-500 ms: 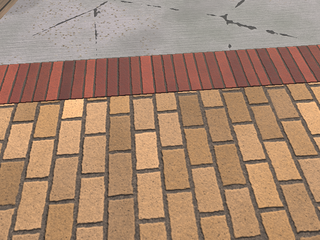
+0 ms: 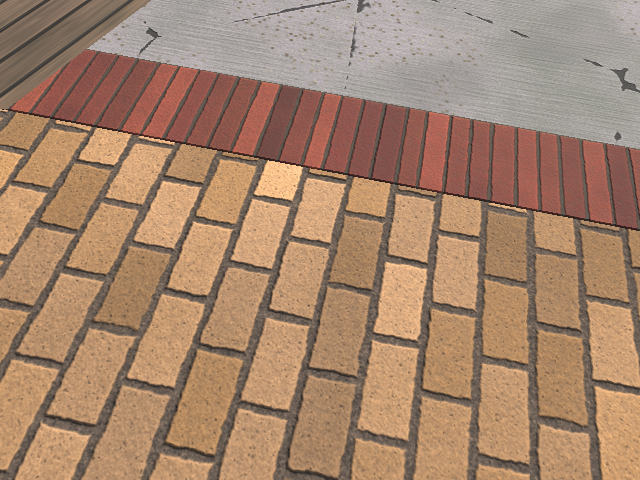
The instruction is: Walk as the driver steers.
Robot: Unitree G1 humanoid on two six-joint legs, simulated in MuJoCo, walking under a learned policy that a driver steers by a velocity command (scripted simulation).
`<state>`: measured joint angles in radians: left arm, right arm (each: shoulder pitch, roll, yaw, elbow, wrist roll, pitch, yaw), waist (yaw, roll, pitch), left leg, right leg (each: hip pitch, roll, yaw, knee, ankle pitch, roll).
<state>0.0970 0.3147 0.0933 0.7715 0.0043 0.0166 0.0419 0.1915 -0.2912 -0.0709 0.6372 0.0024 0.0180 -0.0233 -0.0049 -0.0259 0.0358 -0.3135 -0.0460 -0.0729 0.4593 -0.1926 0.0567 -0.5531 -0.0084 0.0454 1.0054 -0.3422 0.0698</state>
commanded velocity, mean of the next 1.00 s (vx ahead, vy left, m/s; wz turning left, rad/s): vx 0.15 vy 0.00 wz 0.08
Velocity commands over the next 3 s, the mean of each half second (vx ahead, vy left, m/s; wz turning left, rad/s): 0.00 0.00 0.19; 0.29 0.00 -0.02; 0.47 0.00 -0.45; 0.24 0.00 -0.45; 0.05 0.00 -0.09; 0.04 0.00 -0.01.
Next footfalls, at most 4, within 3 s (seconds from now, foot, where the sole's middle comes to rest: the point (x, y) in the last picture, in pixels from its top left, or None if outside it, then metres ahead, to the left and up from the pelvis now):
0.20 right None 0.06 -0.15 -0.78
1.18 right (371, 479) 0.45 -0.12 -0.78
1.68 left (310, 338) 0.76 0.00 -0.78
2.06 right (408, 389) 0.64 -0.21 -0.78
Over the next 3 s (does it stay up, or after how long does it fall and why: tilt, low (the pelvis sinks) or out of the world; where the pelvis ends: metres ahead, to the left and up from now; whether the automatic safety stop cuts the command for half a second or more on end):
stays up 0.67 -0.11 -0.01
